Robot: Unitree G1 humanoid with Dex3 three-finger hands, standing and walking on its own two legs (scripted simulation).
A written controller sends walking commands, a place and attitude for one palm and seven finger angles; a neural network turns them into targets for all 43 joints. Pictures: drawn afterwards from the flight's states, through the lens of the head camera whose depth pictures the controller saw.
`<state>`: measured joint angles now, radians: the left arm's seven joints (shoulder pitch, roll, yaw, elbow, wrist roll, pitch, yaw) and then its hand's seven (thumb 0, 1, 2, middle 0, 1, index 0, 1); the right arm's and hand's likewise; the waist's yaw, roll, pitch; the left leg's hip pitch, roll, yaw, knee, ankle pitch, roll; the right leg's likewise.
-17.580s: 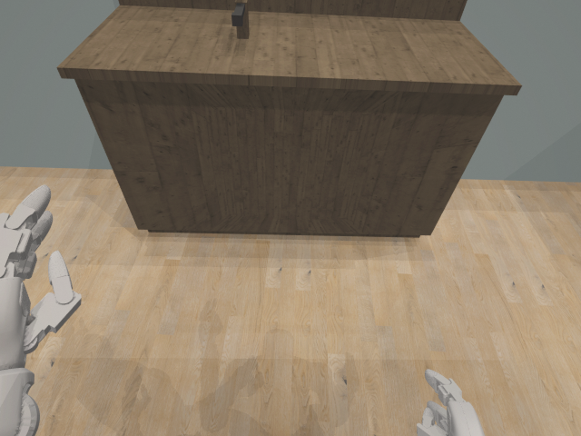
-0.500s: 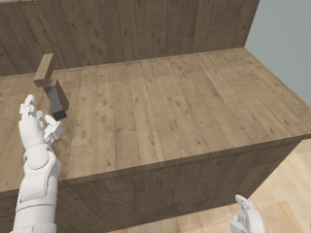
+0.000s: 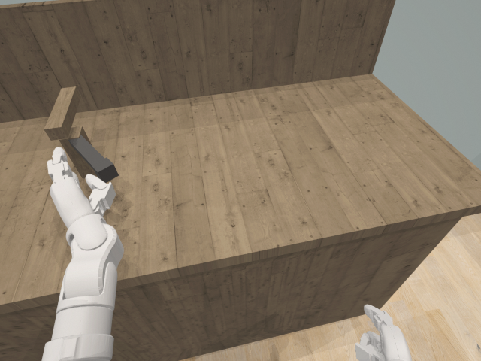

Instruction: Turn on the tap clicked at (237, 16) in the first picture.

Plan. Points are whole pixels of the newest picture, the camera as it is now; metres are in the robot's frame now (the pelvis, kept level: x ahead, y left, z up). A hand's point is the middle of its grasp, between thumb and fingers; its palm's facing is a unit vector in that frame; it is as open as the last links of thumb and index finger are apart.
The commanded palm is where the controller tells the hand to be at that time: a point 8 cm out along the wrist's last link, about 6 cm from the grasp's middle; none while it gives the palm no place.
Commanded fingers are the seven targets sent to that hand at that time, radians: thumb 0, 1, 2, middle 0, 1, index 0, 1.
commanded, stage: push the lever round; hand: left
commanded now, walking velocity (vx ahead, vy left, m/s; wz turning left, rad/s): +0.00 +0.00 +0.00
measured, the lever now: (105, 170) +0.37 +0.28 +0.13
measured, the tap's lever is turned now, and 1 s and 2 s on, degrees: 33 57 78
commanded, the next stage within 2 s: lift the hand up off the lever in 1.50 s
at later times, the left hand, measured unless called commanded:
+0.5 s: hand (133, 175) +0.37 +0.23 +0.13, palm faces +0.74 -0.67 -0.05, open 7.6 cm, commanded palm +0.32 +0.25 +0.13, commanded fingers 0.00 0.90 0.90 -0.15 -0.15 -0.15 -0.15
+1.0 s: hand (149, 168) +0.39 +0.20 +0.13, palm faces +0.80 -0.59 -0.09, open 7.6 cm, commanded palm +0.35 +0.22 +0.13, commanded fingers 0.00 0.90 0.90 -0.15 -0.15 -0.15 -0.15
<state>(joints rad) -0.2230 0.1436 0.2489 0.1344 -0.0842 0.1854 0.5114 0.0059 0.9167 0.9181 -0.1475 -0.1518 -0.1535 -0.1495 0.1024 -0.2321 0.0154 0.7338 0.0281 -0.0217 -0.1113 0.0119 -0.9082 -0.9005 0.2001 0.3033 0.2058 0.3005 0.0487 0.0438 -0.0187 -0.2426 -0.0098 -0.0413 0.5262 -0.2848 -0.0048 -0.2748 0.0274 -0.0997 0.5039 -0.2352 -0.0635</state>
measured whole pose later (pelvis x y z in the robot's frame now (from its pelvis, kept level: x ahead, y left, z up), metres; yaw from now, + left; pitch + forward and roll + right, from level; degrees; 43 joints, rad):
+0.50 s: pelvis +0.01 +0.01 +0.00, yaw +1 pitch +1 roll +0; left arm -0.34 0.03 0.17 0.19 -0.02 0.24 0.69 -0.01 0.94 0.93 -0.15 -0.15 -0.15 -0.15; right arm 0.06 -0.20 0.00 0.76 -0.01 0.03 -0.07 0.01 -0.91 -0.90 0.20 0.30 0.21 0.30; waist 0.06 0.03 -0.02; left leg -0.23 -0.02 -0.05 0.51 -0.29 0.00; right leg -0.25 0.02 -0.11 0.48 -0.24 -0.05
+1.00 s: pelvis +0.01 -0.01 +0.00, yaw +1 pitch +2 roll +0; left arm -0.50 -0.02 0.19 0.35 0.02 0.26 0.84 0.01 0.96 0.93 -0.15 -0.15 -0.15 -0.15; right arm 0.05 -0.20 -0.02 0.80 -0.03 0.04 -0.02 0.01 -0.91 -0.90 0.20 0.30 0.20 0.30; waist 0.05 0.04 -0.04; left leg -0.28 -0.01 -0.06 0.54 -0.29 -0.02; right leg -0.31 0.03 -0.12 0.51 -0.25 -0.07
